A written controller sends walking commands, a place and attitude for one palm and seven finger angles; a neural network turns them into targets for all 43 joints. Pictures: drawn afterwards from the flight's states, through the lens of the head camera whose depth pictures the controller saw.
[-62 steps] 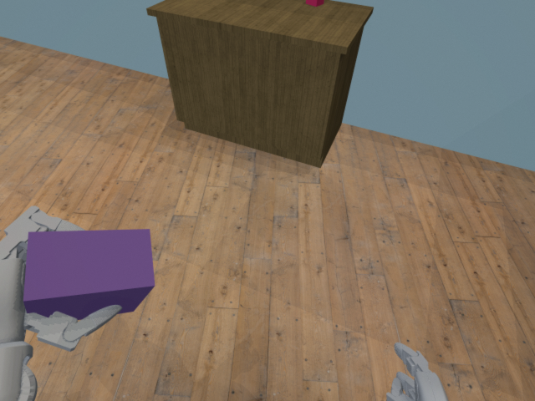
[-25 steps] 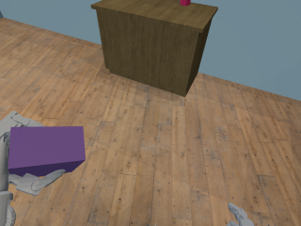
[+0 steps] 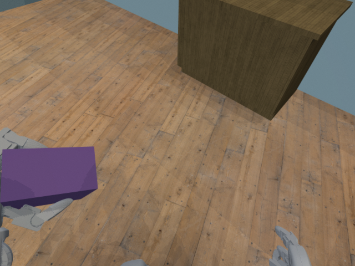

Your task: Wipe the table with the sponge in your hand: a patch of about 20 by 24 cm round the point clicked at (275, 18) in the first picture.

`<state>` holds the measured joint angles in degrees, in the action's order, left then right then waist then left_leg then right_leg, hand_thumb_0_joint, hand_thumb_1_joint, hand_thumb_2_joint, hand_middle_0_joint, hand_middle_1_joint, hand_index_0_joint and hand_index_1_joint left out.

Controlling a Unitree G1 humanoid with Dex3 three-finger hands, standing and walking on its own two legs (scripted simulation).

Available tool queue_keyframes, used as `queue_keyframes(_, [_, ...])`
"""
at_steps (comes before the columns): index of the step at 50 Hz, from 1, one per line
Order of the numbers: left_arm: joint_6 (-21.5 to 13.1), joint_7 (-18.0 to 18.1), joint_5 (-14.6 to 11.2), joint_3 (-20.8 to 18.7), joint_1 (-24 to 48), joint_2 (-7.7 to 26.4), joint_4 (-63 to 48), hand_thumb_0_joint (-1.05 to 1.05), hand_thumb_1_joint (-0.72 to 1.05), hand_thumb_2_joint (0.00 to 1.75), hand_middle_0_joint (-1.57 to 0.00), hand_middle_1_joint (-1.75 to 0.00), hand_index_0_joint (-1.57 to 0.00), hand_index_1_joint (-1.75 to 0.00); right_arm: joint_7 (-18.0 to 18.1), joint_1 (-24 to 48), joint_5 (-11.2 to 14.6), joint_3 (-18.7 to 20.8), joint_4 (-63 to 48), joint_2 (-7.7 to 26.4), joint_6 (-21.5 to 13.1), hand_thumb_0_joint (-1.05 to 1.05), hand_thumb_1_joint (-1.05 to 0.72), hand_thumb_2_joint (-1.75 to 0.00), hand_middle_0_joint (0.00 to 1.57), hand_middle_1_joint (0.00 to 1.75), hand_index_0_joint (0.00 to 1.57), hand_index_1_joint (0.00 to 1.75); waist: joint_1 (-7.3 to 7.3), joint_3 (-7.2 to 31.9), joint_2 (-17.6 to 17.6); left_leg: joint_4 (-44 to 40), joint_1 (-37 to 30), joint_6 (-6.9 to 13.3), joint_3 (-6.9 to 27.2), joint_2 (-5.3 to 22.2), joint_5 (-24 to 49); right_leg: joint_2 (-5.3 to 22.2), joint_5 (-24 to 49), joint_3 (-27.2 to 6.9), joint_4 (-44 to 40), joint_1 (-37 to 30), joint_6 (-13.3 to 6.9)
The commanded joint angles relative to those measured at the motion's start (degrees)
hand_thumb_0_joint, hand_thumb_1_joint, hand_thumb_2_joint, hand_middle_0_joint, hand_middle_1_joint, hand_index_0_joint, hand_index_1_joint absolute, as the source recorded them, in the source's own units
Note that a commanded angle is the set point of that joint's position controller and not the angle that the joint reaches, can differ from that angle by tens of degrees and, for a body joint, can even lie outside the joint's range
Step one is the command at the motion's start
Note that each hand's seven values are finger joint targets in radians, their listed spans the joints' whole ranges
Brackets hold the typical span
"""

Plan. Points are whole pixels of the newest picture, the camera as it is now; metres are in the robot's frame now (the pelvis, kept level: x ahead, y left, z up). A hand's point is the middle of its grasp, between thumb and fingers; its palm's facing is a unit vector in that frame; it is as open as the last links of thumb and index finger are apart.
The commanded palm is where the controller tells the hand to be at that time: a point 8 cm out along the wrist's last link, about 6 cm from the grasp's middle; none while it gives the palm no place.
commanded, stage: walk to a spot facing it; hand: left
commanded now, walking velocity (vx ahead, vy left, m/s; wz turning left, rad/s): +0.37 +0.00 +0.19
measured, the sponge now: (62, 178) +0.22 +0.21 +0.15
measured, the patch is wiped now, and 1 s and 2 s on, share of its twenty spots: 0.00 0.00 0.00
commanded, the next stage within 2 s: none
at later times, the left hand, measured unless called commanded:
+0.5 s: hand (92, 128) +0.31 +0.19 +0.17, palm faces +0.48 -0.75 -0.46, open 10.8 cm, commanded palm +0.25 +0.23 +0.19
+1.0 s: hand (114, 78) +0.43 +0.18 +0.19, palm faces +0.52 -0.71 -0.48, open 10.8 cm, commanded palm +0.38 +0.22 +0.19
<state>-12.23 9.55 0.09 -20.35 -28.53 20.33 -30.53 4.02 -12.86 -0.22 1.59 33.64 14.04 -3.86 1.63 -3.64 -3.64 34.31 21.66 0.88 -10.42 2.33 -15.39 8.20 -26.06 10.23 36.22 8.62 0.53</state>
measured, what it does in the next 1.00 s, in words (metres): walks ahead: left foot, then right foot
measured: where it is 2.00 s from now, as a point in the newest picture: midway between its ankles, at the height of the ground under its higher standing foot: (197, 201)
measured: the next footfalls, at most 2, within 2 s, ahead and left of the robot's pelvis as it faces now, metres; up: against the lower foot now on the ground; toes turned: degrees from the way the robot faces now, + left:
left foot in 0.02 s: +0.11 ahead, +0.14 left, +0.00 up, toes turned +9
right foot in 0.28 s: +0.18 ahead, -0.16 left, +0.00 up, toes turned -7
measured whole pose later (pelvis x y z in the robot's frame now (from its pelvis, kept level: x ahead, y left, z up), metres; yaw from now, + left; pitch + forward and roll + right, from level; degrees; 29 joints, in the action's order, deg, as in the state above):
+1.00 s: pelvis +0.27 -0.09 +0.00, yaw +10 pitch -1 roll +0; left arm -13.8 8.1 -0.5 -20.7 -29.0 21.6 -31.5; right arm 2.8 -14.0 0.3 -1.7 34.8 6.0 -6.4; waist 1.2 -2.7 2.1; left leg 33.6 15.8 -2.1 -4.9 7.3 -16.6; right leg 6.3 -20.5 9.3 39.5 21.9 2.8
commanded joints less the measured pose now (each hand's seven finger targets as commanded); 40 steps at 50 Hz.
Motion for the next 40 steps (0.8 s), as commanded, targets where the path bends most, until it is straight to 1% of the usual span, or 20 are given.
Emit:
queue_keyframes(1, [-4.62,2.86,-1.39,-5.5,10.33,10.12,-18.13,0.0,0.1,1.3,-1.2,-1.6,-1.2,-1.6,-0.2,3.79,0.62,1.6,-9.35,3.93,-3.1,0.0,-0.9,-0.9,0.2,0.3,0.2,0.3,-2.94,16.64,19.67,-12.95,-33.6,15.43,38.15,22.58,23.18,-6.09,-9.62,-5.92,37.3,27.25,1.07])
queue_keyframes(2, [-4.01,1.61,-0.59,-6.07,9.78,11.14,-11.35,0.0,0.1,1.3,-1.2,-1.6,-1.2,-1.6,-0.77,4.16,0.85,2.11,-7.69,4.81,-3.14,0.0,-0.9,-0.9,0.2,0.3,0.2,0.3,-3.04,13.24,14.07,-15.29,-26.52,15.86,38.07,23.74,12.08,-2.79,-9.0,-10.71,39.5,30.48,0.62])
queue_keyframes(3, [-3.35,1.14,-1.06,-8.28,9.8,13.13,-13.13,0.0,0.1,1.3,-1.2,-1.6,-1.2,-1.6,-0.57,5.03,0.95,2.83,-7.62,4.65,-3.05,0.0,-0.9,-0.9,0.2,0.3,0.2,0.3,-2.52,12.1,15.37,-15.11,-24.07,17.0,38.64,24.05,5.72,-0.99,-7.67,-12.24,39.67,32.35,1.24])
queue_keyframes(5, [-3.39,0.59,-0.52,-7.04,8.17,11.08,-16.81,0.0,0.1,1.3,-1.2,-1.6,-1.2,-1.6,-0.6,5.62,1.13,2.12,-7.43,3.06,-3.35,0.0,-0.9,-0.9,0.2,0.3,0.2,0.3,-1.78,7.8,15.81,-16.52,-15.28,14.78,29.71,20.41,-0.23,1.05,-3.42,-11.12,33.77,30.7,1.71])
queue_keyframes(9, [-4.12,0.27,-1.79,-7.21,3.67,9.2,-16.24,0.0,0.1,1.3,-1.2,-1.6,-1.2,-1.6,-0.43,5.71,0.76,1.29,-7.52,3.15,-5.21,0.0,-0.9,-0.9,0.2,0.3,0.2,0.3,-1.02,7.08,19.71,-17.8,-2.17,8.68,13.89,13.61,-5.58,-1.96,3.67,-2.38,12.69,12.31,2.28])
queue_keyframes(13, [-2.43,0.02,-1.53,-5.6,5.25,7.63,-8.12,0.0,0.1,1.3,-1.2,-1.6,-1.2,-1.6,0.54,4.77,0.67,0.76,-7.12,2.54,-4.42,0.0,-0.9,-0.9,0.2,0.3,0.2,0.3,-0.73,7.93,10.26,-2.81,3.92,3.96,7.54,8.75,-16.0,-5.48,7.47,1.33,-3.54,-2.15,2.36])
queue_keyframes(14, [-2.09,0.04,-1.18,-5.95,7.84,9.2,-7.97,0.0,0.1,1.3,-1.2,-1.6,-1.2,-1.6,0.67,4.97,0.84,0.62,-7.16,1.74,-4.01,0.0,-0.9,-0.9,0.2,0.3,0.2,0.3,-0.4,8.02,0.58,11.33,8.88,2.18,4.05,4.82,-16.62,0.72,0.05,-8.84,-11.18,-4.54,-0.44])
queue_keyframes(15, [-1.28,0.52,-0.79,-8.27,8.4,12.9,-5.78,0.0,0.1,1.3,-1.2,-1.6,-1.2,-1.6,0.58,5.7,0.53,0.3,-7.55,0.74,-3.54,0.0,-0.9,-0.9,0.2,0.3,0.2,0.3,0.48,7.7,-18.06,30.12,21.19,-0.26,2.25,-1.9,-19.47,14.82,-3.0,-35.23,-20.61,-8.82,-7.83])
queue_keyframes(16, [-1.25,0.47,-1.52,-8.17,10.79,12.75,-4.98,0.0,0.1,1.3,-1.2,-1.6,-1.2,-1.6,0.45,7.86,0.08,1.0,-7.45,3.23,-4.14,0.0,-0.9,-0.9,0.2,0.3,0.2,0.3,0.76,6.43,-16.76,38.51,22.62,-0.57,10.11,-0.05,-15.61,18.58,-4.2,-43.05,-25.08,-6.3,-9.74])
queue_keyframes(18, [-2.35,-0.55,-1.5,-7.85,12.14,12.98,-7.04,0.0,0.1,1.3,-1.2,-1.6,-1.2,-1.6,0.23,8.05,0.36,0.15,-5.57,2.67,-3.24,0.0,-0.9,-0.9,0.2,0.3,0.2,0.3,-0.42,4.55,-3.71,44.74,23.82,-1.48,12.07,3.07,-9.88,18.51,3.11,-36.3,-22.28,-4.8,-11.66])
queue_keyframes(20, [-3.39,-0.64,-0.8,-6.56,9.71,11.05,-6.29,0.0,0.1,1.3,-1.2,-1.6,-1.2,-1.6,0.11,8.05,0.06,-0.29,-4.41,2.3,-2.01,0.0,-0.9,-0.9,0.2,0.3,0.2,0.3,-0.93,4.83,-2.35,42.83,21.81,-2.33,10.21,3.71,-5.64,13.85,15.16,-21.42,-20.18,-4.51,-9.22])
queue_keyframes(22, [-3.84,-0.38,-0.71,-5.88,9.98,10.62,-8.4,0.0,0.1,1.3,-1.2,-1.6,-1.2,-1.6,-0.19,7.63,0.11,0.39,-4.99,3.19,-1.48,0.0,-0.9,-0.9,0.2,0.3,0.2,0.3,-1.4,5.57,-3.13,36.21,19.94,-2.41,8.87,4.48,-3.33,13.12,20.88,-14.66,-19.87,-4.83,-8.85])
queue_keyframes(25, [-4.21,0.69,-0.86,-7.41,6.22,11.62,-11.9,0.0,0.1,1.3,-1.2,-1.6,-1.2,-1.6,-0.63,6.81,-0.07,0.68,-6.71,2.72,-1.34,0.0,-0.9,-0.9,0.2,0.3,0.2,0.3,-0.69,7.34,-2.28,18.76,13.5,-1.77,4.43,4.4,-1.82,11.85,26.1,-9.13,-18.78,-5.67,-8.84])
queue_keyframes(29, [-3.74,2.24,-1.43,-8.45,2.58,11.1,-14.53,0.0,0.1,1.3,-1.2,-1.6,-1.2,-1.6,-0.73,5.71,0.08,1.17,-9.47,1.91,-1.81,0.0,-0.9,-0.9,0.2,0.3,0.2,0.3,0.87,9.78,-4.85,4.82,6.7,-0.93,-0.66,2.01,-2.09,11.24,27.23,-8.55,-16.31,-8.89,-9.36])
queue_keyframes(33, [-3.47,2.96,-1.58,-7.35,3.63,10.0,-12.94,0.0,0.1,1.3,-1.2,-1.6,-1.2,-1.6,0.49,2.37,0.13,2.32,-9.12,3.3,-1.58,0.0,-0.9,-0.9,0.2,0.3,0.2,0.3,-2.05,12.09,1.35,-7.59,-11.13,0.03,-3.08,-0.64,4.16,6.84,29.57,-3.04,-0.29,-2.83,-5.24])
queue_keyframes(34, [-4.14,2.93,-1.5,-7.38,5.27,10.11,-13.86,0.0,0.1,1.3,-1.2,-1.6,-1.2,-1.6,0.68,2.03,0.27,2.6,-9.46,4.08,-1.58,0.0,-0.9,-0.9,0.2,0.3,0.2,0.3,-3.15,14.09,8.35,-9.81,-20.9,2.9,4.92,3.57,5.1,3.77,26.74,-1.17,11.73,5.3,-2.5])
queue_keyframes(35, [-4.77,2.81,-1.77,-7.45,6.39,9.7,-14.15,0.0,0.1,1.3,-1.2,-1.6,-1.2,-1.6,0.35,3.3,0.22,2.81,-9.49,5.32,-1.65,0.0,-0.9,-0.9,0.2,0.3,0.2,0.3,-2.72,14.38,20.95,-12.77,-28.58,9.72,27.42,17.28,14.23,-3.87,2.11,-0.77,25.24,19.67,0.55])
queue_keyframes(36, [-5.42,2.39,-1.4,-7.14,8.83,11.29,-12.52,0.0,0.1,1.3,-1.2,-1.6,-1.2,-1.6,-0.49,3.94,0.53,1.89,-9.77,4.77,-1.97,0.0,-0.9,-0.9,0.2,0.3,0.2,0.3,-2.3,12.39,20.91,-16.32,-26.42,14.59,39.9,23.5,16.46,-5.87,-10.72,-6.19,33.78,26.65,0.24])
queue_keyframes(38, [-4.78,0.91,-1.42,-9.54,7.87,13.8,-11.19,0.0,0.1,1.3,-1.2,-1.6,-1.2,-1.6,-0.47,5.66,0.83,2.57,-8.11,4.32,-2.23,0.0,-0.9,-0.9,0.2,0.3,0.2,0.3,-1.92,9.64,17.6,-16.64,-21.84,16.16,38.04,24.18,5.23,-1.33,-6.89,-11.28,36.8,32.38,0.8])
queue_keyframes(40, [-4.98,0.32,-1.19,-7.76,5.88,10.91,-15.14,0.0,0.1,1.3,-1.2,-1.6,-1.2,-1.6,-0.93,5.51,1.02,2.37,-7.48,3.62,-2.85,0.0,-0.9,-0.9,0.2,0.3,0.2,0.3,-1.31,7.18,15.59,-17.71,-14.08,13.32,27.24,20.2,0.46,0.37,-1.8,-9.52,31.85,29.9,1.37])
